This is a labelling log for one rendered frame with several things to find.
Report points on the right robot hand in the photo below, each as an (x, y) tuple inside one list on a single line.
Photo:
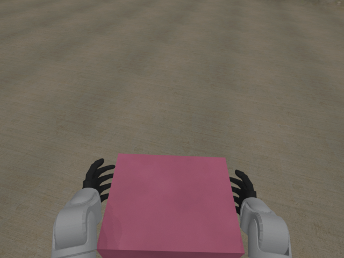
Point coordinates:
[(246, 189)]

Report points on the left robot hand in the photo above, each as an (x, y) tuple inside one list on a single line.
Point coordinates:
[(92, 180)]

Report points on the carton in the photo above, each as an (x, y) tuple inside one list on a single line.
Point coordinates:
[(168, 206)]

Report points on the robot right forearm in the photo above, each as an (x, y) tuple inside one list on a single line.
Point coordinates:
[(268, 234)]

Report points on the robot left forearm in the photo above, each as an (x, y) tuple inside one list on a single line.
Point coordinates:
[(74, 229)]

